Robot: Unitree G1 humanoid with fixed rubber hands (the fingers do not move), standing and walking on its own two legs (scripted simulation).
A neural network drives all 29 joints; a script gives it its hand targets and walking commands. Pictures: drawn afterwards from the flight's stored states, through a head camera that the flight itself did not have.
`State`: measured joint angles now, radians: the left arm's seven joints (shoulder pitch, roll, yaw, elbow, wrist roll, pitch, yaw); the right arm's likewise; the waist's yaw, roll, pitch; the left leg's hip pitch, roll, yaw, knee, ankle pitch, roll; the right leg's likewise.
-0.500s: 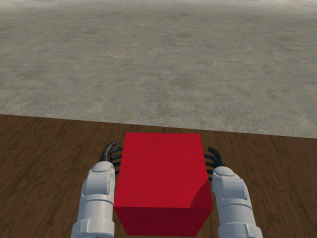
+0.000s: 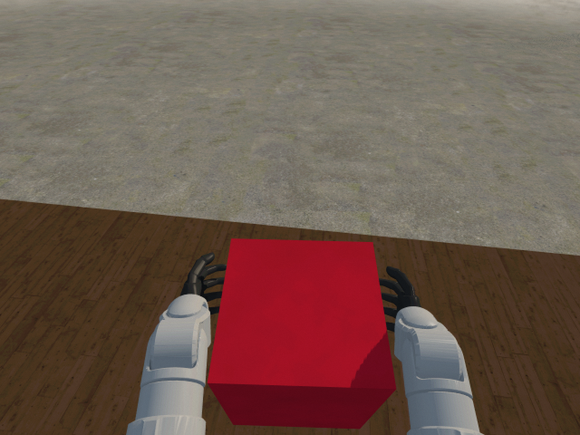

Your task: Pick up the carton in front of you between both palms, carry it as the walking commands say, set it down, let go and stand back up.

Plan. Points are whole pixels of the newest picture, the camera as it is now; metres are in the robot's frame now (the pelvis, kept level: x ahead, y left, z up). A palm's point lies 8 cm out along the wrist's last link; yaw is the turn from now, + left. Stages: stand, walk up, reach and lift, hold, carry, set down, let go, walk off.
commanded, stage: carry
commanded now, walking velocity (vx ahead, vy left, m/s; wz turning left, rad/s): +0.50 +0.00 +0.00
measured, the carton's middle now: (298, 338) +0.30 -0.01 -0.02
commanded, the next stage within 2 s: none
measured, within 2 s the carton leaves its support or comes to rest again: neither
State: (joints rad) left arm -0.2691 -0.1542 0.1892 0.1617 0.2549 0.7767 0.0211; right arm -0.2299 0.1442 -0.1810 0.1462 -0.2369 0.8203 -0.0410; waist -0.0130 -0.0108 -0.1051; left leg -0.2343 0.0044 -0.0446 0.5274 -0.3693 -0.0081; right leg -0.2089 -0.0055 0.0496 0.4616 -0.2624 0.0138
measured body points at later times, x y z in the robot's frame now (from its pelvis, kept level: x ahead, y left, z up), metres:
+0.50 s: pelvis +0.21 +0.02 +0.00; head +0.20 +0.02 +0.45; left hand +0.46 +0.18 +0.09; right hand +0.47 -0.12 +0.09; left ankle +0.28 +0.13 -0.71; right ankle +0.10 -0.09 -0.74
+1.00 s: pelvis +0.52 +0.05 +0.00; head +0.52 +0.06 +0.45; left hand +0.79 +0.19 +0.09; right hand +0.77 -0.11 +0.09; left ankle +0.37 +0.13 -0.74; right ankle +0.67 -0.08 -0.71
